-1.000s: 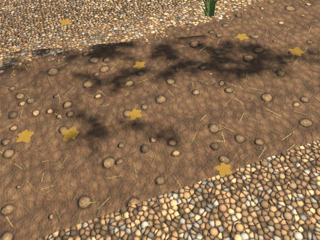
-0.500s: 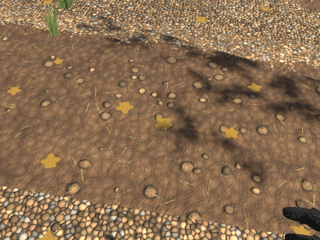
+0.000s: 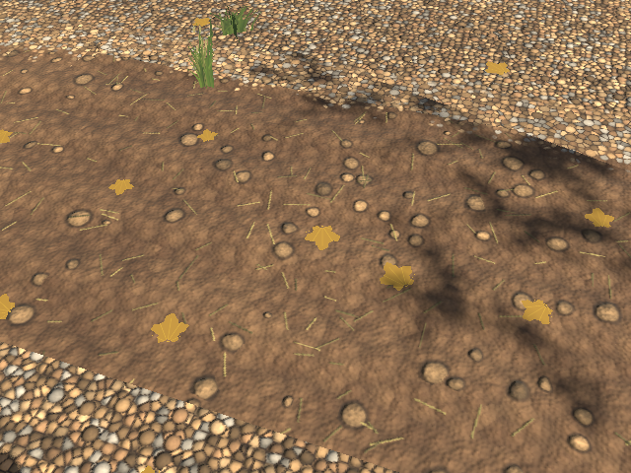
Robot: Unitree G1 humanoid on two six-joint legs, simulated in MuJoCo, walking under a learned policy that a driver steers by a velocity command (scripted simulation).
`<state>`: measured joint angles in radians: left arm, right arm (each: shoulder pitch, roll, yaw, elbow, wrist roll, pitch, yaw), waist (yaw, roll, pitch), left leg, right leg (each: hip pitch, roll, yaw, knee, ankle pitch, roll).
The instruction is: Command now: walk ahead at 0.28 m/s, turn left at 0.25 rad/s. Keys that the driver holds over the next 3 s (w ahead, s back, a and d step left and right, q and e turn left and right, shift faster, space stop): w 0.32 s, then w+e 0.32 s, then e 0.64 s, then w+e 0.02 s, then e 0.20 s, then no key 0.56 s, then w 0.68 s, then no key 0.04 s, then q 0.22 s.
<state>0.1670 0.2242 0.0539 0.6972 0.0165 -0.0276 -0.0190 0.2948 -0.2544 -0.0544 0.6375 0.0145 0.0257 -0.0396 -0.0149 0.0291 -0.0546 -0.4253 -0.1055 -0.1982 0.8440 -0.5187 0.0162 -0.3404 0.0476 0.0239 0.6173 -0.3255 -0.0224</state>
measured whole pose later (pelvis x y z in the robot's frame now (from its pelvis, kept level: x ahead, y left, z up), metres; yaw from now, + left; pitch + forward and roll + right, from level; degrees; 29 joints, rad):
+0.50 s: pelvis +0.21 +0.06 +0.01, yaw -1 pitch +3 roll +0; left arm 0.39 0.29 0.06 0.84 -0.04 -0.05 0.00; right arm 0.14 -0.23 -0.05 0.64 0.00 -0.08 0.02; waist 0.04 -0.03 0.01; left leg -0.36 -0.01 0.06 0.50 -0.19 0.04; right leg -0.41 -0.03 0.08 1.14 -0.38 -0.01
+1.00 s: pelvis +0.43 +0.02 +0.00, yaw -17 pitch +3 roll +0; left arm 0.13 0.30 0.07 0.63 -0.01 -0.02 -0.03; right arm 0.16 -0.29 -0.06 0.73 0.00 -0.04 -0.02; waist 0.00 0.01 0.10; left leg -0.46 0.00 -0.05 1.26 -0.50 -0.04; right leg -0.47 0.10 0.02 0.52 -0.08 -0.09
